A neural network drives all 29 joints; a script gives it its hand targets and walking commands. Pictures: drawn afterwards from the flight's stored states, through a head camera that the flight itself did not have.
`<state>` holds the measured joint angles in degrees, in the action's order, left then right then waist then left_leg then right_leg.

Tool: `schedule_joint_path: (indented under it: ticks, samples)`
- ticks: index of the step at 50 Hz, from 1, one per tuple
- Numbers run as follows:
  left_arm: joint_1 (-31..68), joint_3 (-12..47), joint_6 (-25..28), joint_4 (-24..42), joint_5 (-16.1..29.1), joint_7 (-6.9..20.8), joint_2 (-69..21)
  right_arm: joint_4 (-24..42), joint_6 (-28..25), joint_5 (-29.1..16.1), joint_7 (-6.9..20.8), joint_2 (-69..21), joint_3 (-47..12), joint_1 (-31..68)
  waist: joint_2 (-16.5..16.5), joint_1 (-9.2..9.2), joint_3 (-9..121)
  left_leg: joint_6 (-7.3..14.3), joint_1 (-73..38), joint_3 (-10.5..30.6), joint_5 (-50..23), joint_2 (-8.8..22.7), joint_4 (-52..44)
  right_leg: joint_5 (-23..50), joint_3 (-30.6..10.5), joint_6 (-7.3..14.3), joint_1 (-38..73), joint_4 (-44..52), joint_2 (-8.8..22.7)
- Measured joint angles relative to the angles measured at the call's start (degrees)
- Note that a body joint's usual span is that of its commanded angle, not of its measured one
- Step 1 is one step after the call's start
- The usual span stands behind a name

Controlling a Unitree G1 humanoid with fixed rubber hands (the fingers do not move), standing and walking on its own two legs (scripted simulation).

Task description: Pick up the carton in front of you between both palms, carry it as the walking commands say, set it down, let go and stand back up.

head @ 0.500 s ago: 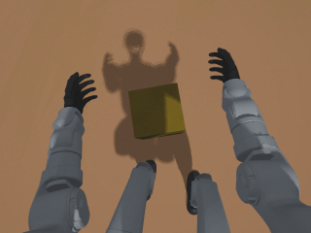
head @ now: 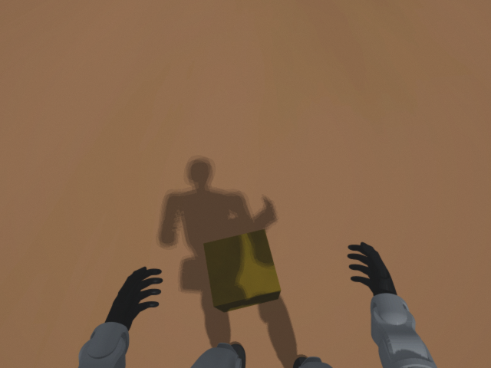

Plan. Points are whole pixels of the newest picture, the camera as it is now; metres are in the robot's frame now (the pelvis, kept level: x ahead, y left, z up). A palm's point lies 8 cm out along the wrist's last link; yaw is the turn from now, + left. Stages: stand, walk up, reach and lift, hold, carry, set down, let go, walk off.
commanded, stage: let go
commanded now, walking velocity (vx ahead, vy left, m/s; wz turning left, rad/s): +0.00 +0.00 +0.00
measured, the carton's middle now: (243, 273) +0.37 +0.09 -0.63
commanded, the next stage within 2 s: stand in 0.72 s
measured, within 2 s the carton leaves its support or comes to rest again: neither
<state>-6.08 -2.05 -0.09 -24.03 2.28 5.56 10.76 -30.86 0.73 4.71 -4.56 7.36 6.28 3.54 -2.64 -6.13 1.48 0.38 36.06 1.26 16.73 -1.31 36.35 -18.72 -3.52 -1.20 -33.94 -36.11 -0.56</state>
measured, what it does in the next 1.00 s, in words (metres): stands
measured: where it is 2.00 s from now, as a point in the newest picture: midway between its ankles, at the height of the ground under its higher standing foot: outside the picture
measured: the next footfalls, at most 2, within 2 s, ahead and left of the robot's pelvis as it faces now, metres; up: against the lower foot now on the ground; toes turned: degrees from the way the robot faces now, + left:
none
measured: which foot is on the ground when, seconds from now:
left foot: down 0.00-1.00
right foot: down 0.00-1.00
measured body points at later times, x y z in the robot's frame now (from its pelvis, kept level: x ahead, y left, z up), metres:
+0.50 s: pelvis +0.01 -0.03 +0.02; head +0.02 -0.03 +0.47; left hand +0.18 +0.21 -0.05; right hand +0.18 -0.26 -0.06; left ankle +0.00 +0.11 -0.72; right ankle -0.02 -0.13 -0.72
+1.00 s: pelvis +0.02 +0.00 +0.01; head +0.03 +0.02 +0.46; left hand +0.11 +0.28 -0.10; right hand +0.14 -0.25 -0.10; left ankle +0.00 +0.11 -0.72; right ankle -0.02 -0.13 -0.72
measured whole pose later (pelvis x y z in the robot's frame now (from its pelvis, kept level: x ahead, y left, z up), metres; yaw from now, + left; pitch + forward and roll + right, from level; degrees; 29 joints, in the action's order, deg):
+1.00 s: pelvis +0.02 +0.00 +0.01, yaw +5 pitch +3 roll +1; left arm -18.7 -1.6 2.6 -35.5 -2.4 -2.0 17.2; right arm -40.9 -3.1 1.8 0.9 14.5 1.9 -19.9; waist 3.1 -0.4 4.0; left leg 1.2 18.4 5.4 19.0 -4.7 34.3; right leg -23.2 1.1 -1.7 -14.5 -34.2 2.9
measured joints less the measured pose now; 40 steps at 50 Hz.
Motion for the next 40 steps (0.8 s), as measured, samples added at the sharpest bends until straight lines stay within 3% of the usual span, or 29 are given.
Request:
schedule_joint_path:
  ticks: [8, 17, 22, 27, 36, 40]
  samples:
    - [-5.91, 0.96, -0.05, -0.29, -0.3, -0.99, 0.42, 1.68, -0.65, -1.82, 2.94, 2.16, -1.86, -9.25, 0.83, 2.59, -1.77, -0.95, -14.56, 1.44, -2.0, 0.24, -8.79, 1.25, 1.33, 1.09, 14.45, 7.83, 0.06]
    - [-6.45, -0.06, -2.76, -1.75, -2.61, -1.42, 1.41, 4.42, 1.99, -5.1, 6.55, 4.83, -3.87, -16.3, 3.45, 5.59, -2.61, -1.92, -24.55, 2.34, -3.05, 1.19, -13.27, 2.06, 2.17, 2.29, 24.43, 11.97, -0.75]
    - [-6.07, -0.44, -4.95, -1.77, -3.43, -1.34, 1.34, 5.6, 4.16, -5.38, 7.8, 5.18, -4.31, -17.12, 3.53, 6.09, -4.33, -1.98, -27.44, 2.11, -2.63, 1.52, -12.67, 2.05, 1.95, 2.37, 27.44, 11.87, -1.09]
    - [-5.68, -0.26, -9.56, 0.72, -4.26, -2.97, 1.83, 4.62, 3.68, -5.11, 6.88, 4.67, -4.32, -17.41, 3.16, 6.1, -4.73, -1.69, -27.33, 2.35, -1.69, 1.14, -10.07, 1.27, 2.23, 2.02, 27.75, 9.87, -0.81]
    - [-5.43, 0.27, -13.39, 2.93, -4.29, -3.99, 2.3, 4.66, 5.37, -4.69, 6.84, 4.43, -4.47, -16.29, 3.01, 6.01, -6.79, -0.55, -28.76, 1.97, -1.42, 0.03, -8.42, 1.22, 1.89, 0.92, 29.51, 8.87, 0.24]
    - [-7.07, 0.72, -4.16, -2.3, -5.63, -6.08, 4.09, -1.52, 0.72, -2.69, 5.13, 5.75, -5.23, -19.05, 4.63, 6.24, -2.06, -0.89, -23.75, 2.66, -0.87, -1.01, -6.8, -2.21, 2.89, 0.06, 24.47, 5.94, 1.38]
